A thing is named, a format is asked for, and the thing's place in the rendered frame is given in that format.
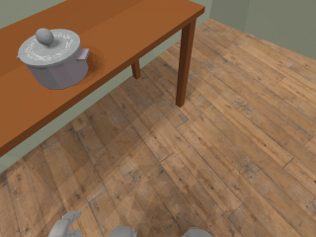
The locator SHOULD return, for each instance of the left robot hand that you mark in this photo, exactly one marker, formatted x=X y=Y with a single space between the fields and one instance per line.
x=61 y=226

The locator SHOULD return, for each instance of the lid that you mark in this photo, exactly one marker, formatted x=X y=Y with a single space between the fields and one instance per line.
x=65 y=45

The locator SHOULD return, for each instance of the table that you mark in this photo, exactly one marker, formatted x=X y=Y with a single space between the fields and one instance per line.
x=117 y=33

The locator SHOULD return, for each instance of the pot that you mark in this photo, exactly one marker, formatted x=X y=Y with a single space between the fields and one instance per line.
x=65 y=74

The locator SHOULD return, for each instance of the robot left thigh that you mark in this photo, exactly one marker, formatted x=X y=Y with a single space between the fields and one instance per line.
x=123 y=231

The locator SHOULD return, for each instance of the knob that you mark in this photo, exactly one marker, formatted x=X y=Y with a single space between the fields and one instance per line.
x=44 y=36

